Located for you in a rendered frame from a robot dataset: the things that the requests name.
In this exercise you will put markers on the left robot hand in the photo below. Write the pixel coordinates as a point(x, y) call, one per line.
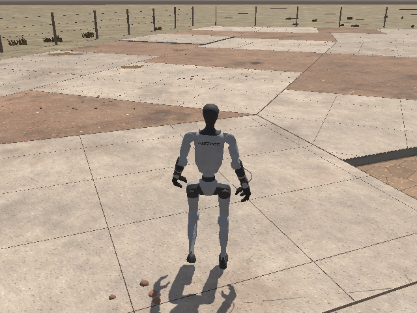
point(181, 178)

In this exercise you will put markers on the right robot shin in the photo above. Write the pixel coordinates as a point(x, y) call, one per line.
point(223, 237)

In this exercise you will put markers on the robot right upper arm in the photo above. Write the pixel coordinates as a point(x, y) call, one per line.
point(233, 150)

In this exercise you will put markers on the robot right forearm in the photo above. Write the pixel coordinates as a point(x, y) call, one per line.
point(242, 176)

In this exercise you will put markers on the robot left forearm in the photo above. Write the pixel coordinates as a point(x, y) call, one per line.
point(178, 170)

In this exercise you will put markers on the right robot hand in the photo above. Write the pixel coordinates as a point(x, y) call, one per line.
point(246, 192)

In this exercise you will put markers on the robot right thigh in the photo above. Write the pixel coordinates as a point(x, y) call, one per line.
point(224, 194)

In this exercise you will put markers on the robot left upper arm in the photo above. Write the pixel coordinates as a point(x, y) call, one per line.
point(185, 147)

